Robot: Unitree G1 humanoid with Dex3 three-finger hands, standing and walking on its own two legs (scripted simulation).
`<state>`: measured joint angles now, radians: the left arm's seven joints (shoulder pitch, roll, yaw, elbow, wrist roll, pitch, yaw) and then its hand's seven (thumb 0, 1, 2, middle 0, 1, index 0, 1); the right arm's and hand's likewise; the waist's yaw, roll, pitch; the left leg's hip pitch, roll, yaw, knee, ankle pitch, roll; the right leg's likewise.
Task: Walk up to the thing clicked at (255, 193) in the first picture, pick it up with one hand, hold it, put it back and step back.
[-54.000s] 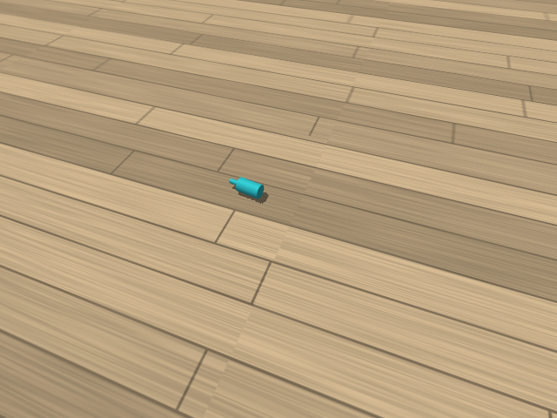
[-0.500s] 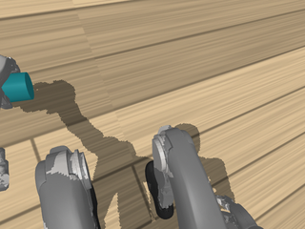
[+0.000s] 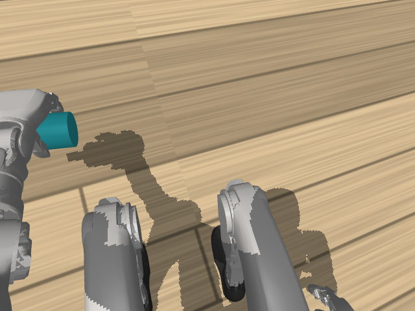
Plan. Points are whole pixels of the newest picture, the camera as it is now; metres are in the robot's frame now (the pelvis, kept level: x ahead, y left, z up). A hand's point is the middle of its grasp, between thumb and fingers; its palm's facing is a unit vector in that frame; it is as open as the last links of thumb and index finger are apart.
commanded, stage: lift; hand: left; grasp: from above
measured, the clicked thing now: (25, 133) +0.47 +0.32 -0.17
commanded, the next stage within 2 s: hold in 1.32 s
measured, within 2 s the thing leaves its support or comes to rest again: neither
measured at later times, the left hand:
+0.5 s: hand out of the picture +0.39 +0.29 +0.05, palm faces -0.45 -0.09 -0.89, open 9.7 cm
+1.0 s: hand out of the picture +0.35 +0.27 +0.22, palm faces -0.48 -0.09 -0.88, open 9.7 cm
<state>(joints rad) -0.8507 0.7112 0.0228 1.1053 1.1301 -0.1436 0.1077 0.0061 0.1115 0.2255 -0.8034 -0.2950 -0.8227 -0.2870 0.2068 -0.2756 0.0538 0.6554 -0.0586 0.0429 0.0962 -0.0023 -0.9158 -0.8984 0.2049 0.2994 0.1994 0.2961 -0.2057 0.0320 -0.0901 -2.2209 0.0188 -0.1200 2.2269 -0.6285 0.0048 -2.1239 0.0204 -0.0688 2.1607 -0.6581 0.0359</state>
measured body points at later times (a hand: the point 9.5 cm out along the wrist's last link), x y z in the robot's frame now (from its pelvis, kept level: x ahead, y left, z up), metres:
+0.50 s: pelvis +0.01 +0.00 +0.14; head +0.17 +0.04 +0.56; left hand +0.41 +0.29 +0.10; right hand +0.14 -0.26 +0.02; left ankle +0.09 +0.12 -0.35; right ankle +0.10 -0.13 -0.35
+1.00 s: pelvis +0.04 +0.01 +0.30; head +0.12 +0.02 +0.75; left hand +0.37 +0.27 +0.27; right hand +0.15 -0.25 +0.18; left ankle +0.09 +0.12 -0.35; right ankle +0.10 -0.13 -0.35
